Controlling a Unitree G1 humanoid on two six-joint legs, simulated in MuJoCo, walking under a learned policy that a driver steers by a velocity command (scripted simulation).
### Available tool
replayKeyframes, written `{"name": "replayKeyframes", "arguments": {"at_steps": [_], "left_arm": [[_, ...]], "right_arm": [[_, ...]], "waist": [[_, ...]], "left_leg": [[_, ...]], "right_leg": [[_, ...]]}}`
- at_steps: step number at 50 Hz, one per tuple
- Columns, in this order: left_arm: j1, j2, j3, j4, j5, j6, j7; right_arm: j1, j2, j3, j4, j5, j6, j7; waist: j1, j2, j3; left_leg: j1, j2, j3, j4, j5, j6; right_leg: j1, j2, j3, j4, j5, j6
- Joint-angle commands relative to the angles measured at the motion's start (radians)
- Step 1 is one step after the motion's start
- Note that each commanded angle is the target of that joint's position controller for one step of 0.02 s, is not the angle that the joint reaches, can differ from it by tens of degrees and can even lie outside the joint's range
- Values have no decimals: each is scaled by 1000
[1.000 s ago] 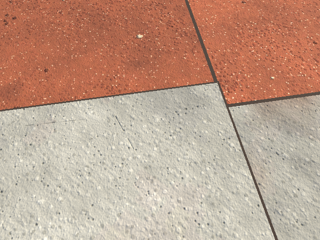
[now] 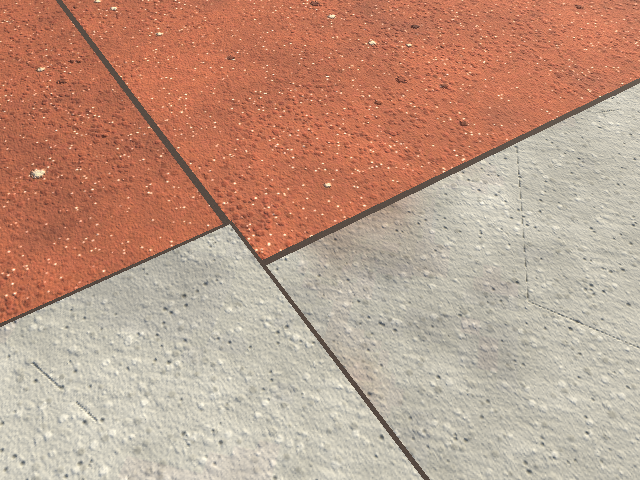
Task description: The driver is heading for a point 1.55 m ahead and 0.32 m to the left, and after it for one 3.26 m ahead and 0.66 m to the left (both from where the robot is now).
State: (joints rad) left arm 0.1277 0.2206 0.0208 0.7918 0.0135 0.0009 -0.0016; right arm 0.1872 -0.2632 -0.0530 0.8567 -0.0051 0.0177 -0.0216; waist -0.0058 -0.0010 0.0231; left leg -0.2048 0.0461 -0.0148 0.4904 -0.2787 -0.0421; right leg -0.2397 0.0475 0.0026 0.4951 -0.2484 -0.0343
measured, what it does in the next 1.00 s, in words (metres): stands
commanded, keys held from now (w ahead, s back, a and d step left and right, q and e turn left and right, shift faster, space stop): no key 0.92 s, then w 0.08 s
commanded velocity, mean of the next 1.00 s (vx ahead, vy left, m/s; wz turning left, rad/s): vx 0.01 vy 0.00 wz -0.02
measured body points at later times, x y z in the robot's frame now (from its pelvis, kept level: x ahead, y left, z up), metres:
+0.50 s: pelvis +0.00 +0.01 +0.00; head +0.00 +0.01 +0.45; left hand +0.07 +0.27 -0.14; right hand +0.06 -0.25 -0.14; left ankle -0.01 +0.14 -0.74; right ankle +0.01 -0.10 -0.74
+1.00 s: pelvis +0.00 +0.01 +0.00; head +0.01 +0.01 +0.45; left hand +0.04 +0.27 -0.15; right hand +0.02 -0.24 -0.15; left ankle -0.01 +0.14 -0.74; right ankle +0.01 -0.10 -0.74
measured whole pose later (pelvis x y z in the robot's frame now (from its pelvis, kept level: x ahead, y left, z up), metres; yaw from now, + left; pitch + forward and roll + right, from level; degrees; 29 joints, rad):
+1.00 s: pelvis +0.00 +0.01 +0.00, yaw +0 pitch -1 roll +0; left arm 0.21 0.21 0.03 1.09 -0.01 0.01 0.04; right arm 0.25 -0.21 -0.02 1.10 0.00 0.00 -0.05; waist 0.00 0.00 0.03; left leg -0.19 0.01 -0.01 0.52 -0.32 -0.01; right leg -0.22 0.02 0.01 0.51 -0.29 -0.02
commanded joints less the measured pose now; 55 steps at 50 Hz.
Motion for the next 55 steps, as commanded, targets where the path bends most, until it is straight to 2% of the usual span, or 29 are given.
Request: {"name": "replayKeyframes", "arguments": {"at_steps": [1, 4, 9, 14, 29, 46, 47, 49, 50, 51, 54, 55], "left_arm": [[-25, 136, 40, -39, 0, -9, 5], [-13, 123, 41, -15, -1, 10, 15], [1, 117, 44, 37, -4, 8, 20], [16, 120, 45, 90, -6, 5, 26], [46, 115, 35, 204, -11, 1, 36], [78, 94, 23, 266, -14, 1, 38], [96, 87, 21, 277, -14, 2, 39], [110, 119, 33, 279, -27, 6, 44], [114, 127, 36, 274, -29, 1, 44], [128, 135, 39, 270, -32, -9, 42], [212, 184, 60, 283, -41, -40, 32], [191, 181, 60, 271, -40, -45, 31]], "right_arm": [[-21, -109, -23, -30, -7, -23, 5], [-16, -101, -16, -4, -7, -37, 1], [-8, -100, -10, 35, -4, -35, -12], [-5, -95, -4, 72, -3, -34, -15], [24, -71, 9, 164, -1, -30, -20], [83, -49, 22, 218, 1, -29, -25], [105, -38, 25, 230, 1, -28, -26], [103, -51, 18, 225, 12, -26, -31], [92, -53, 17, 213, 13, -31, -32], [84, -43, 19, 202, 14, -42, -30], [69, 6, 26, 180, 22, -82, -8], [71, 0, 23, 178, 26, -91, 0]], "waist": [[9, 78, -55], [9, 65, -33], [2, 19, -12], [2, -2, -6], [5, 4, 6], [7, 0, 16], [7, -4, -8], [13, -22, 38], [17, -34, 80], [23, -55, 108], [39, -173, 88], [25, -165, 94]], "left_leg": [[-10, 51, -52, -86, 146, 56], [-9, 36, -39, -90, 149, 36], [-5, 25, -32, -93, 115, 37], [-3, 15, -26, -96, 108, 40], [-6, -8, -9, -104, 109, 39], [-18, -18, -2, -104, 107, 40], [-11, -30, 12, -102, 15, 43], [-75, -61, 36, -50, -265, 68], [-127, -59, 30, -29, -350, 82], [-173, -54, 24, 2, -359, 92], [-234, -55, 64, 216, -175, 96], [-205, -35, 44, 249, -166, 112]], "right_leg": [[56, -74, 74, -69, 78, -12], [51, -80, 82, -77, 110, -22], [45, -78, 77, -90, 99, -11], [51, -76, 71, -95, 105, -2], [56, -75, 58, -102, 114, -1], [50, -70, 46, -105, 118, -1], [58, -61, 39, -113, 6, -4], [0, -55, 51, -116, -354, -36], [-39, -80, 89, -137, -475, -58], [-48, -119, 149, -164, -532, -83], [12, -310, 432, -297, -600, -192], [-34, -338, 472, -320, -584, -207]]}}
Keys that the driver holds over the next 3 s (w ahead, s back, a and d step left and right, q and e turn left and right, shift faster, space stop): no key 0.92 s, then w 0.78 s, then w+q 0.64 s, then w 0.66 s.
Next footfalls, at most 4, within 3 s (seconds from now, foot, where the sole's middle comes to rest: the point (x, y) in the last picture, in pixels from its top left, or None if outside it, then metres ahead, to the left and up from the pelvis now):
1.62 right None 0.43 -0.08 -0.77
2.16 left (249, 389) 0.71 0.18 -0.77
2.70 right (297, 278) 1.06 0.08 -0.82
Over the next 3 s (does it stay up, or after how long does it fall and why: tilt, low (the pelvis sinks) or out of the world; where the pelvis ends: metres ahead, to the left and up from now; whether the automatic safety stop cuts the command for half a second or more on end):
stays up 1.04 0.17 -0.03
